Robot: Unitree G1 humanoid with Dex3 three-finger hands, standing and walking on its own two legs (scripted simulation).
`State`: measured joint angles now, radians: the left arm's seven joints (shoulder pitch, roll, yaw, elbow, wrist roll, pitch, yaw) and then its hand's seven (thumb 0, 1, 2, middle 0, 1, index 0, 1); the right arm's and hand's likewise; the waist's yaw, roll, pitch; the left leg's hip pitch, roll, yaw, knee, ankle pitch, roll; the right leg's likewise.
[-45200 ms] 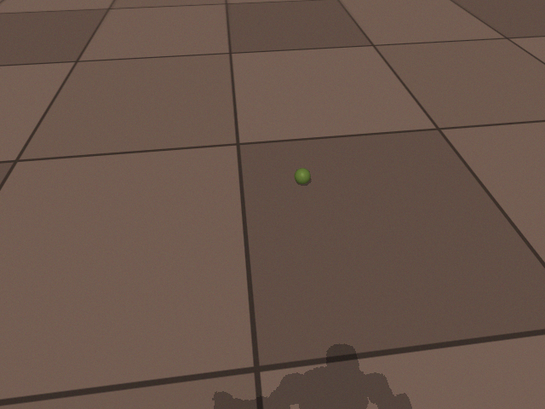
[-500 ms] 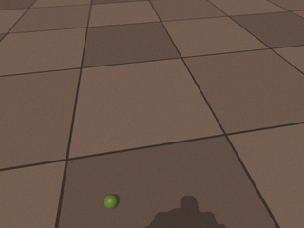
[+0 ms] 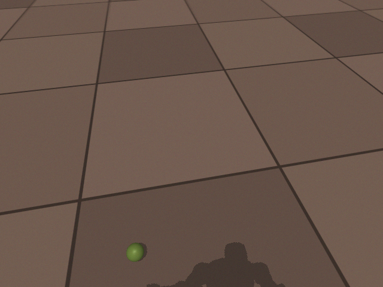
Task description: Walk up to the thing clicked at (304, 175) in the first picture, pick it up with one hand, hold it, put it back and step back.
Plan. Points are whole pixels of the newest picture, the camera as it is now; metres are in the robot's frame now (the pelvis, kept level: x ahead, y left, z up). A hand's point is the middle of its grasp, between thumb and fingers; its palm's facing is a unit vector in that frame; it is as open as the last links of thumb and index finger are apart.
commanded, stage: stand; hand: left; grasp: from above
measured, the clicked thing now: (135, 252) +0.44 +0.30 -0.74
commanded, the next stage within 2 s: step back in 1.14 s
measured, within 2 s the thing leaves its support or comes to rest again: neither
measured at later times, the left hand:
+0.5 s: hand out of the picture +0.08 +0.25 -0.16, palm faces +0.01 -0.94 -0.34, open 7.4 cm
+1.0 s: hand out of the picture +0.09 +0.24 -0.16, palm faces +0.00 -0.94 -0.34, open 7.4 cm
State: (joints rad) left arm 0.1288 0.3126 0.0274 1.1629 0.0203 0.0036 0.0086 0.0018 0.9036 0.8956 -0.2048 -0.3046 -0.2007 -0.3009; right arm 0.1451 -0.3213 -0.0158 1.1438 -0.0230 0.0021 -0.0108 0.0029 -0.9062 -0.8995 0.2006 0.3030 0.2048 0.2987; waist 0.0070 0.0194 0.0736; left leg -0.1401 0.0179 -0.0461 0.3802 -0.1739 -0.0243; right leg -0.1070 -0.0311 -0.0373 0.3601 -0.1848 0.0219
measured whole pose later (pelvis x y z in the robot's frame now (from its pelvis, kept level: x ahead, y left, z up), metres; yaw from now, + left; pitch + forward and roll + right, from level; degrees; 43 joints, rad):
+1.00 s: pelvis +0.02 -0.01 +0.00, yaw +0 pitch -2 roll +0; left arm 0.10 0.33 0.02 1.15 0.01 0.00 0.00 0.00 0.90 0.90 -0.20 -0.30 -0.20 -0.30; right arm 0.11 -0.34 0.00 1.14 -0.02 -0.01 -0.01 0.00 -0.91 -0.90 0.20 0.30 0.21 0.30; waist 0.00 0.02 0.07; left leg -0.12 0.03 -0.04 0.34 -0.18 -0.03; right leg -0.09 -0.02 -0.04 0.33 -0.20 0.01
